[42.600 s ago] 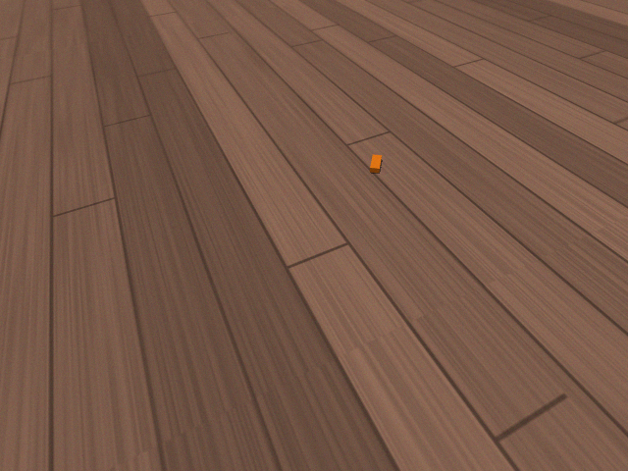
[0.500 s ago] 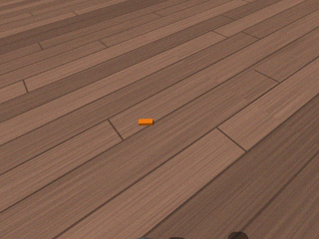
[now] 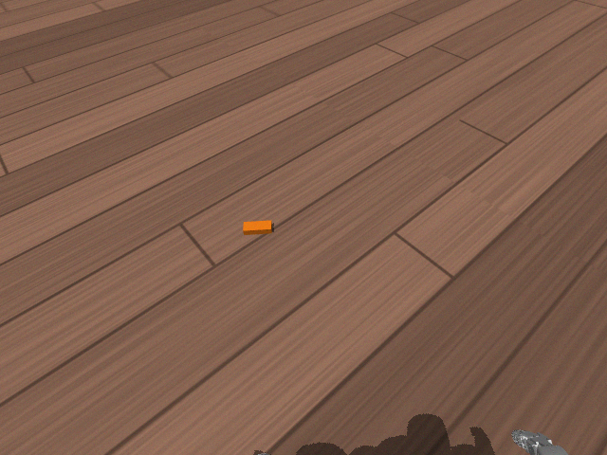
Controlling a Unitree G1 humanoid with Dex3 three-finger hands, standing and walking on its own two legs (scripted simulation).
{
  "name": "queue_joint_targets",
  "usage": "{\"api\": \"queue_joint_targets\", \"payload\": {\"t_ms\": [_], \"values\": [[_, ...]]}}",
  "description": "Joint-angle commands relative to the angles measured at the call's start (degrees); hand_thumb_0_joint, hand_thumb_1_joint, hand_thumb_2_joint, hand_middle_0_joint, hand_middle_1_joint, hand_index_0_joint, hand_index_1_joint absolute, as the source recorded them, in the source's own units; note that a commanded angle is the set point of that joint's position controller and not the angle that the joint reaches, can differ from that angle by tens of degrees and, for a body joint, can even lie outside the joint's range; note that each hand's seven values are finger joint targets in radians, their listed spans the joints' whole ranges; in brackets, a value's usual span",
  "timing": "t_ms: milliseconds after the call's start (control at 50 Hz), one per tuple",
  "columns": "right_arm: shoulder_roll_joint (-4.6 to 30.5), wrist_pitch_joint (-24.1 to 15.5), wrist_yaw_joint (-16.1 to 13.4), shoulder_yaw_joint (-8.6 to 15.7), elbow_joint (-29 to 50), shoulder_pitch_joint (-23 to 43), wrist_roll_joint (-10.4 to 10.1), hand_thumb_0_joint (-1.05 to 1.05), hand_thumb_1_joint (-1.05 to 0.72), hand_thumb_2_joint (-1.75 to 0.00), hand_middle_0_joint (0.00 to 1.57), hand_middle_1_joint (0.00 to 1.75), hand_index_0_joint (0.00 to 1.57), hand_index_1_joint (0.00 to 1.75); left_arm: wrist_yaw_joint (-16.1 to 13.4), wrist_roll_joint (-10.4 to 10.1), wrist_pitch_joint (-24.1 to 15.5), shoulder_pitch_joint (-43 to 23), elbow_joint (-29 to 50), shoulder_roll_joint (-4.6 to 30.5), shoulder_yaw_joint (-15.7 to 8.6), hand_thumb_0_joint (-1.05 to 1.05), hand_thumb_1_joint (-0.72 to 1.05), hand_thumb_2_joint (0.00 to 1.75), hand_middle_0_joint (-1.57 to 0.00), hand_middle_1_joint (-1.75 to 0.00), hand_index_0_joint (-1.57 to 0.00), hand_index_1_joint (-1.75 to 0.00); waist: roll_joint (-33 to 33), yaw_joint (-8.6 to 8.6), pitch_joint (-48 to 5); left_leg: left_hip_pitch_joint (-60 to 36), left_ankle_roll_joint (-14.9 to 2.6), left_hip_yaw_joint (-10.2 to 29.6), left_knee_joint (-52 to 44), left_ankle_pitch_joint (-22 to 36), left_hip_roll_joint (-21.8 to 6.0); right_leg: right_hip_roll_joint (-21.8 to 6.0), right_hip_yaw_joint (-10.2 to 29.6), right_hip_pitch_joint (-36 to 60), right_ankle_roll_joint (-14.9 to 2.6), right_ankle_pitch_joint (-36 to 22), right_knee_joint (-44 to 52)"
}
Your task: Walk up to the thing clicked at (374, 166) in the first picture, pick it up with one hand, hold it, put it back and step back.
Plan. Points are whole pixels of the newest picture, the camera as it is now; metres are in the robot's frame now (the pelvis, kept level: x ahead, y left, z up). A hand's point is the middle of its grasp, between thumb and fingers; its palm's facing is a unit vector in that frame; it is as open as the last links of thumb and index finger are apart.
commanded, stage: step back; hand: left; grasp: from above
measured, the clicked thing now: (257, 227) +1.07 +0.27 -0.74
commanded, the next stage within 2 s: stand in 0.48 s
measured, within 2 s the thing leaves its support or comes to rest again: neither
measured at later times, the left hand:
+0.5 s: hand out of the picture +0.13 +0.25 -0.13, palm faces -0.05 -0.93 -0.35, open 7.4 cm
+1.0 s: hand out of the picture +0.11 +0.25 -0.13, palm faces -0.06 -0.94 -0.34, open 7.4 cm
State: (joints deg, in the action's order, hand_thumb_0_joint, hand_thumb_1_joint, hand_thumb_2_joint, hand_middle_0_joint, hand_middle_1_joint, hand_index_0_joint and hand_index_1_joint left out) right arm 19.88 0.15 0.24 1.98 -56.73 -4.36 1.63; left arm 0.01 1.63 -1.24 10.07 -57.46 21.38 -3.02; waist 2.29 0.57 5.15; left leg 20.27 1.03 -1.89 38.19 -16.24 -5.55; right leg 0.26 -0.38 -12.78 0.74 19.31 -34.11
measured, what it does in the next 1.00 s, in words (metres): stands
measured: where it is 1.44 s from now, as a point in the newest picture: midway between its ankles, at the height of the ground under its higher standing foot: outside the picture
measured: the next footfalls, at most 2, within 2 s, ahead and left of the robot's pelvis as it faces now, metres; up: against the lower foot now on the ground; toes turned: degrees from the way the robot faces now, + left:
none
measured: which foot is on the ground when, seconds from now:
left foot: down 0.00-1.00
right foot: down 0.00-1.00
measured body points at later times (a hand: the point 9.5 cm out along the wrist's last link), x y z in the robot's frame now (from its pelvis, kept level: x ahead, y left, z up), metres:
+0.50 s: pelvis +0.02 +0.00 +0.02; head +0.04 +0.00 +0.46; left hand +0.13 +0.30 -0.11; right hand +0.11 -0.31 -0.11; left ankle +0.05 +0.13 -0.72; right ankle -0.01 -0.14 -0.72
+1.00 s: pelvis +0.03 +0.00 +0.02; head +0.04 +0.00 +0.47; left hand +0.11 +0.30 -0.11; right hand +0.10 -0.30 -0.11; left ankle +0.05 +0.13 -0.72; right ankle -0.01 -0.14 -0.72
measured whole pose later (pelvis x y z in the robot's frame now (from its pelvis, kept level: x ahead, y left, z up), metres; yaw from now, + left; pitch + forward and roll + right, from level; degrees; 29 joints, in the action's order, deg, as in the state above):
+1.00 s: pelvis +0.03 +0.00 +0.02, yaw -2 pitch -1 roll +0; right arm 19.9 -0.8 0.8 0.5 -65.9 -4.6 0.7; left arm 0.7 0.7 -0.9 6.0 -64.9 20.3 -0.5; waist 0.1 -0.6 2.9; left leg 9.0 1.7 -3.8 19.3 -8.9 -3.1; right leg -1.4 1.7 -4.1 1.5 13.5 -18.8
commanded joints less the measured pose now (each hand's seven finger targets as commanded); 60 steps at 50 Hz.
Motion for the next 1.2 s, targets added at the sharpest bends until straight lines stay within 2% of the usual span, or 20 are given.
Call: {"api": "queue_joint_targets", "payload": {"t_ms": [0, 20, 40, 60, 80, 100, 180, 240, 300, 440, 460, 480, 580, 640, 760, 820, 920, 1040, 1140, 1180], "values": [[10.44, -1.11, -0.65, 2.77, 1.72, -0.9, -0.57, 0.0, -0.9, -0.9, 0.2, 0.3, 0.2, 0.3, -0.95, 0.16, -1.24, -6.97, 4.4, 16.06, -3.01, 0.0, 0.9, 0.9, -0.2, -0.3, -0.2, -0.3, -8.26, -2.8, -4.43, -9.54, -1.16, 2.45, -2.1, -6.67, 1.09, -15.08, 17.38, -10.1, -10.2, -3.48, 12.05], [11.28, -1.72, -0.61, 2.79, 1.1, -1.19, -0.62, 0.0, -0.9, -0.9, 0.2, 0.3, 0.2, 0.3, -0.84, -0.23, -1.18, -6.53, 4.44, 13.64, -2.27, 0.0, 0.9, 0.9, -0.2, -0.3, -0.2, -0.3, -5.37, -3.34, -5.29, -11.47, -2.01, 2.36, -9.65, 0.62, -0.3, -11.06, 11.07, -8.55, -6.49, -8.27, 9.65], [13.23, -2.31, -0.64, 3.25, 0.99, 0.34, -0.67, 0.0, -0.9, -0.9, 0.2, 0.3, 0.2, 0.3, -0.85, -0.55, -1.28, -5.42, 4.35, 12.25, -1.99, 0.0, 0.9, 0.9, -0.2, -0.3, -0.2, -0.3, -2.71, -2.21, -7.59, -10.77, -3.53, 5.23, -10.15, 11.56, -2.61, -6.93, 6.54, -3.94, -3.76, -15.63, 5.93], [13.23, -2.54, -0.67, 2.96, 0.82, 1.34, -0.68, 0.0, -0.9, -0.9, 0.2, 0.3, 0.2, 0.3, -0.85, -0.95, -1.24, -4.03, 3.16, 11.6, -1.94, 0.0, 0.9, 0.9, -0.2, -0.3, -0.2, -0.3, -1.86, -0.72, -9.2, -9.82, -4.97, 7.02, -10.94, 18.5, -4.41, -5.35, 4.14, -0.32, -2.62, -19.42, 3.17], [12.81, -2.55, -0.73, 2.48, 0.71, 2.86, -0.87, 0.0, -0.9, -0.9, 0.2, 0.3, 0.2, 0.3, -0.81, -0.93, -0.98, -2.57, 1.94, 11.85, -1.91, 0.0, 0.9, 0.9, -0.2, -0.3, -0.2, -0.3, -2.84, 0.79, -9.08, -8.91, -5.31, 6.78, -10.78, 19.25, -4.78, -4.63, 4.01, 1.16, -2.49, -17.73, 4.19], [13.04, -2.49, -0.71, 2.35, 0.88, 3.54, -1.01, 0.0, -0.9, -0.9, 0.2, 0.3, 0.2, 0.3, -0.75, -0.88, -1.02, -1.16, 1.7, 12.48, -1.83, 0.0, 0.9, 0.9, -0.2, -0.3, -0.2, -0.3, -3.44, 1.09, -10.1, -9.7, -5.62, 5.72, -9.61, 18.74, -4.3, -5.11, 5.14, 1.82, -2.8, -17.47, 5.61], [12.13, -2.0, -0.84, 2.14, -0.7, 3.87, -0.71, 0.0, -0.9, -0.9, 0.2, 0.3, 0.2, 0.3, -0.85, -1.0, -0.65, -3.46, 0.72, 13.08, -1.83, 0.0, 0.9, 0.9, -0.2, -0.3, -0.2, -0.3, -3.22, 0.05, -7.54, -8.61, -3.47, 3.22, -10.62, 15.42, -1.98, -6.63, 6.71, 2.11, -3.72, -19.19, 7.47], [12.47, -1.97, -0.73, 2.07, -1.53, 3.93, -0.79, 0.0, -0.9, -0.9, 0.2, 0.3, 0.2, 0.3, -0.83, -1.09, -0.55, -4.09, 0.63, 12.48, -1.62, 0.0, 0.9, 0.9, -0.2, -0.3, -0.2, -0.3, -1.59, 0.17, -9.3, -9.45, -3.94, 3.73, -11.76, 15.76, -2.68, -6.24, 5.72, 3.98, -3.31, -18.77, 8.08], [12.3, -1.79, -0.7, 2.07, -2.19, 4.56, -0.63, 0.0, -0.9, -0.9, 0.2, 0.3, 0.2, 0.3, -0.69, -0.95, -0.32, -5.69, 0.28, 12.45, -1.46, 0.0, 0.9, 0.9, -0.2, -0.3, -0.2, -0.3, -1.2, -0.15, -8.34, -9.57, -3.48, 3.75, -13.49, 12.72, -2.7, -6.22, 6.23, 3.23, -3.48, -15.47, 9.93], [11.84, -1.88, -0.55, 1.58, -3.17, 5.52, -0.62, 0.0, -0.9, -0.9, 0.2, 0.3, 0.2, 0.3, -0.39, -0.84, -0.23, -6.66, -0.88, 12.29, -1.26, 0.0, 0.9, 0.9, -0.2, -0.3, -0.2, -0.3, -1.52, 0.03, -7.52, -10.92, -2.78, 3.31, -15.92, 11.41, -2.75, -6.16, 6.44, 3.28, -3.12, -15.43, 12.52], [11.92, -2.0, -0.17, 1.17, -3.62, 3.62, -1.25, 0.0, -0.9, -0.9, 0.2, 0.3, 0.2, 0.3, -0.14, -1.49, -0.5, -6.85, -1.87, 10.79, -0.11, 0.0, 0.9, 0.9, -0.2, -0.3, -0.2, -0.3, -0.96, -1.24, -8.43, -13.15, -2.33, 4.61, -17.81, 11.27, -2.61, -7.25, 7.03, 3.5, -2.33, -13.13, 14.9], [12.2, -2.09, -0.07, 1.32, -3.83, 4.05, -1.24, 0.0, -0.9, -0.9, 0.2, 0.3, 0.2, 0.3, -0.1, -1.42, -0.64, -7.25, -1.91, 10.94, -0.09, 0.0, 0.9, 0.9, -0.2, -0.3, -0.2, -0.3, -1.43, -1.02, -8.04, -13.42, -2.33, 4.9, -18.27, 11.19, -2.83, -6.99, 6.69, 3.4, -1.94, -12.81, 15.64], [11.97, -2.15, 0.02, 1.1, -4.49, 4.2, -1.09, 0.0, -0.9, -0.9, 0.2, 0.3, 0.2, 0.3, -0.18, -1.26, -0.91, -8.28, -2.84, 11.38, 0.13, 0.0, 0.9, 0.9, -0.2, -0.3, -0.2, -0.3, -2.45, -1.11, -7.17, -15.15, -1.9, 4.52, -19.11, 12.7, -2.87, -7.4, 6.36, 3.37, -1.5, -13.69, 17.48], [12.09, -2.34, 0.04, 1.1, -4.7, 3.93, -1.17, 0.0, -0.9, -0.9, 0.2, 0.3, 0.2, 0.3, -0.26, -1.27, -1.18, -7.5, -3.38, 11.25, 0.2, 0.0, 0.9, 0.9, -0.2, -0.3, -0.2, -0.3, -3.47, -0.96, -8.1, -16.48, -1.94, 4.44, -19.33, 15.81, -3.05, -7.54, 5.96, 4.88, -1.33, -17.25, 17.67], [11.98, -2.4, -0.06, 0.95, -5.06, 3.23, -1.14, 0.0, -0.9, -0.9, 0.2, 0.3, 0.2, 0.3, -0.31, -1.29, -1.1, -7.48, -3.7, 11.17, 0.14, 0.0, 0.9, 0.9, -0.2, -0.3, -0.2, -0.3, -2.74, -1.12, -7.72, -17.0, -1.5, 3.92, -20.26, 16.03, -3.08, -7.6, 5.95, 5.1, -1.41, -17.01, 18.04], [12.25, -2.21, -0.13, 1.0, -5.15, 3.19, -1.11, 0.0, -0.9, -0.9, 0.2, 0.3, 0.2, 0.3, -0.29, -1.17, -0.94, -6.57, -4.05, 10.84, 0.28, 0.0, 0.9, 0.9, -0.2, -0.3, -0.2, -0.3, -2.01, -1.04, -6.68, -16.37, -1.49, 3.73, -20.89, 12.11, -2.61, -7.33, 5.81, 3.97, -1.18, -14.24, 19.21], [11.82, -2.19, -0.18, 0.81, -5.23, 2.76, -1.19, 0.0, -0.9, -0.9, 0.2, 0.3, 0.2, 0.3, -0.44, -1.25, -1.09, -6.23, -4.09, 11.13, 0.28, 0.0, 0.9, 0.9, -0.2, -0.3, -0.2, -0.3, -2.44, -1.14, -7.87, -17.49, -1.49, 3.71, -20.09, 17.3, -2.9, -7.56, 5.43, 5.17, -1.09, -18.54, 18.4], [12.21, -1.91, -0.24, 0.75, -5.32, 2.73, -1.16, 0.0, -0.9, -0.9, 0.2, 0.3, 0.2, 0.3, -0.47, -1.28, -0.77, -6.23, -4.08, 11.28, 0.29, 0.0, 0.9, 0.9, -0.2, -0.3, -0.2, -0.3, -2.18, -1.08, -6.88, -16.47, -1.44, 3.53, -20.55, 14.26, -2.75, -7.5, 5.52, 5.05, -1.11, -15.6, 19.16], [12.54, -2.08, -0.33, 0.76, -5.27, 2.67, -1.24, 0.0, -0.9, -0.9, 0.2, 0.3, 0.2, 0.3, -0.56, -1.18, -0.92, -5.38, -4.0, 11.05, 0.44, 0.0, 0.9, 0.9, -0.2, -0.3, -0.2, -0.3, -1.79, -0.9, -9.39, -18.76, -1.75, 3.35, -18.9, 21.52, -3.34, -7.98, 5.12, 6.72, -1.06, -22.87, 18.02], [12.21, -2.15, -0.43, 0.63, -5.46, 2.45, -1.25, 0.0, -0.9, -0.9, 0.2, 0.3, 0.2, 0.3, -0.57, -1.28, -0.76, -5.81, -4.0, 11.16, 0.41, 0.0, 0.9, 0.9, -0.2, -0.3, -0.2, -0.3, -1.91, -1.19, -8.61, -18.44, -1.43, 3.26, -19.57, 21.96, -3.16, -7.76, 4.91, 6.46, -1.0, -22.44, 17.93]]}}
